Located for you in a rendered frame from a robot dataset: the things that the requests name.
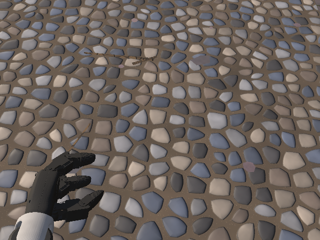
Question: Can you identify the left robot forearm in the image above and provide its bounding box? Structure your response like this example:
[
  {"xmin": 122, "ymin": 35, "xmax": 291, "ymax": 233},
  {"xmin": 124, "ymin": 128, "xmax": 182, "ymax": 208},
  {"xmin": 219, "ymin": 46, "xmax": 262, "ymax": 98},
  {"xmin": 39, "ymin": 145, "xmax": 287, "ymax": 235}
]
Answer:
[{"xmin": 8, "ymin": 212, "xmax": 54, "ymax": 240}]

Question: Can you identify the robot left hand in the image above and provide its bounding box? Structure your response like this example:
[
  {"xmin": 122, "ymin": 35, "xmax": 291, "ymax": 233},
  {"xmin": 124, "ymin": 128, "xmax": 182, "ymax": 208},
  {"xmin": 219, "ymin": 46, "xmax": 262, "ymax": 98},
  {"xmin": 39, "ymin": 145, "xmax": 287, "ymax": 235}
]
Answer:
[{"xmin": 25, "ymin": 151, "xmax": 104, "ymax": 223}]

